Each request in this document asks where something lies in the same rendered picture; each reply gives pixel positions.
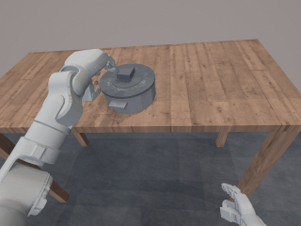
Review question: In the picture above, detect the lid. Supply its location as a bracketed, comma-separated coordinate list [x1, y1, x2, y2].
[99, 63, 155, 99]

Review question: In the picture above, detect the left robot forearm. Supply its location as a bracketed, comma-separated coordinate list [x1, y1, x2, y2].
[0, 63, 91, 185]

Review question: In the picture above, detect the table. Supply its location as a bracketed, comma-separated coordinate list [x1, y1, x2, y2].
[0, 39, 301, 202]

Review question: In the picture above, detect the robot left upper arm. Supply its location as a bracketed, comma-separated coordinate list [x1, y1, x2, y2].
[0, 162, 54, 226]

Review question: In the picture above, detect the robot right hand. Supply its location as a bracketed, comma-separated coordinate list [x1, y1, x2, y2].
[220, 183, 256, 226]

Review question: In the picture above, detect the pot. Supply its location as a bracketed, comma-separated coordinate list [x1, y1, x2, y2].
[104, 83, 156, 114]

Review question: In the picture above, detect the robot left hand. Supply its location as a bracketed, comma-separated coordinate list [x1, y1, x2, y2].
[64, 48, 119, 103]

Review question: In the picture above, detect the knob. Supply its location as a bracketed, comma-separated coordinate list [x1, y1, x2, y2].
[116, 66, 135, 80]

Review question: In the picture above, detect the right robot forearm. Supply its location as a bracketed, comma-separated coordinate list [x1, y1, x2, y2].
[240, 213, 267, 226]

